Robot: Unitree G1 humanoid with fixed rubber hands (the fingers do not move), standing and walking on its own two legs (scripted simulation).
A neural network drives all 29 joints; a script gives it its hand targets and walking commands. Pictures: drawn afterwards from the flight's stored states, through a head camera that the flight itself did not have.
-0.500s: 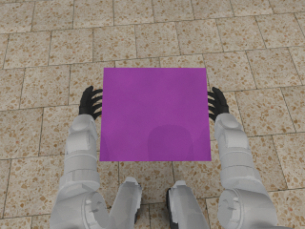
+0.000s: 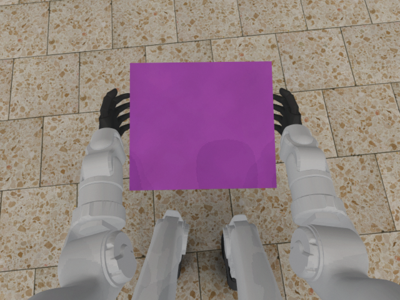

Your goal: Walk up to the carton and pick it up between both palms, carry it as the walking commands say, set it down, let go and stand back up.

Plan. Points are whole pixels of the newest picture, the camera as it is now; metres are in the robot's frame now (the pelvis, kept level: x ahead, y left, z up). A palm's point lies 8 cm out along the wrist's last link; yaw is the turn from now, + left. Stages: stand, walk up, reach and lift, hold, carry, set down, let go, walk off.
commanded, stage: set down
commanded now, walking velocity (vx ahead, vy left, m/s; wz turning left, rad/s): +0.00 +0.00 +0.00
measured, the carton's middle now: (200, 133) +0.46 +0.03 -0.16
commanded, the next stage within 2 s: none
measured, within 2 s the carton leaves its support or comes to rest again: neither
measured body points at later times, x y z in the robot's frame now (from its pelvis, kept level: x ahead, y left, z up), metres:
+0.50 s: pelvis -0.02 +0.00 -0.08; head +0.26 +0.00 +0.27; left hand +0.46 +0.21 -0.17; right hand +0.49 -0.15 -0.18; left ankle +0.09 +0.12 -0.54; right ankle +0.07 -0.10 -0.54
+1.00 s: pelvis -0.03 +0.00 -0.14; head +0.29 +0.00 +0.17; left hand +0.49 +0.21 -0.25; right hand +0.51 -0.15 -0.27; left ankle +0.09 +0.12 -0.54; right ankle +0.07 -0.10 -0.54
